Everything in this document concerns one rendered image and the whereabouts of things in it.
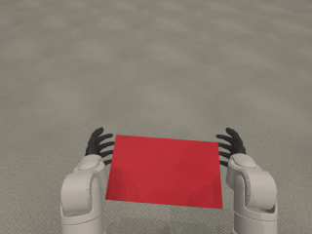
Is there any left robot hand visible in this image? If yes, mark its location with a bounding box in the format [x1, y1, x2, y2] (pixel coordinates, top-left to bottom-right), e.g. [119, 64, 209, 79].
[85, 127, 115, 166]

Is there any right robot hand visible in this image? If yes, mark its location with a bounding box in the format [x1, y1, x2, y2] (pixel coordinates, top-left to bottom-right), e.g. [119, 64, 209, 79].
[216, 128, 247, 167]

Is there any left robot forearm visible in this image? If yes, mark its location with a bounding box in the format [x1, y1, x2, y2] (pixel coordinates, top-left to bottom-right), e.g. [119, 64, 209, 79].
[59, 154, 108, 234]

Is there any carton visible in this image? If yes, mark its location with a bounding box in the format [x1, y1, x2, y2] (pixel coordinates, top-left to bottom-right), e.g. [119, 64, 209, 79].
[105, 135, 223, 209]

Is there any right robot forearm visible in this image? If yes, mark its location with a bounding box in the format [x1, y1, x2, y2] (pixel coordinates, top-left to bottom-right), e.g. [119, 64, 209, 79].
[225, 153, 278, 234]

